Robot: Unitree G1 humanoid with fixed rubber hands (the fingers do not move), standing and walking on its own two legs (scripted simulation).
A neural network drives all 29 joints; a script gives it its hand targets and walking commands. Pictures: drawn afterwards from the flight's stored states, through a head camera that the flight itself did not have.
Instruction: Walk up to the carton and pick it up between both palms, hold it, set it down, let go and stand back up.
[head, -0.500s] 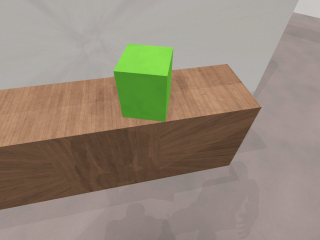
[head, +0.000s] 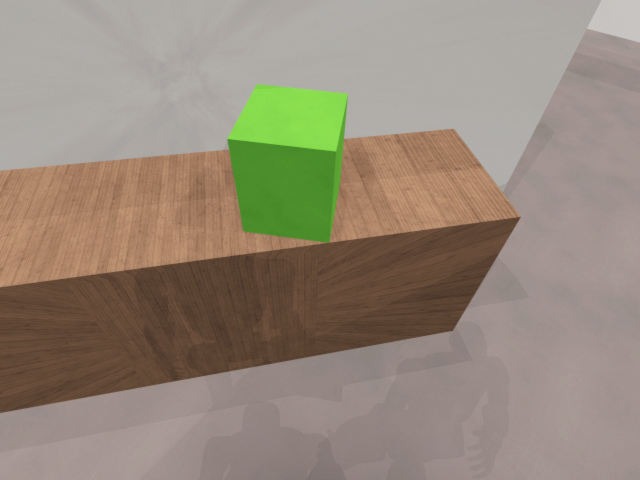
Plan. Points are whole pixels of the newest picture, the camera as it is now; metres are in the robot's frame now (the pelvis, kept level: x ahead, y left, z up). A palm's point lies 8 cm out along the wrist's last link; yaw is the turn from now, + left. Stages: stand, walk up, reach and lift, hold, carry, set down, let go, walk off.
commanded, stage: walk up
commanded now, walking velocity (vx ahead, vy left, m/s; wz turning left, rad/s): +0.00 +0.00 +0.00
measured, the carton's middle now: (293, 165) +0.75 +0.03 -0.07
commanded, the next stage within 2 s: none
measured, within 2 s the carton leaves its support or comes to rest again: neither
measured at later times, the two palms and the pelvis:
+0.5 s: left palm out of the picture +0.10 +0.19 -0.15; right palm out of the picture -0.05 -0.28 -0.17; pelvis +0.07 -0.05 -0.03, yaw -2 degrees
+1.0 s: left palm (171, 462) +0.20 +0.22 -0.19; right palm (471, 367) +0.32 -0.26 -0.15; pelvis +0.24 -0.02 -0.04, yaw +4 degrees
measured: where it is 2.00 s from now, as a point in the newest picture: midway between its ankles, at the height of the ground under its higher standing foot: (322, 473)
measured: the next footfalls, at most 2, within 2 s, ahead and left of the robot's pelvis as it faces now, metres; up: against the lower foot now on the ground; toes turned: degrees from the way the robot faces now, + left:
right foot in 0.44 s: +0.14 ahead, -0.15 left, +0.00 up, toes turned -7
left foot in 0.90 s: +0.36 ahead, +0.11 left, +0.00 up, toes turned +9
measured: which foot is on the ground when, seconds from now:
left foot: down 0.00-0.46, up 0.48-0.88, down 0.90-1.00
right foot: down 0.00-0.20, up 0.22-0.42, down 0.44-0.98, up 1.00-1.00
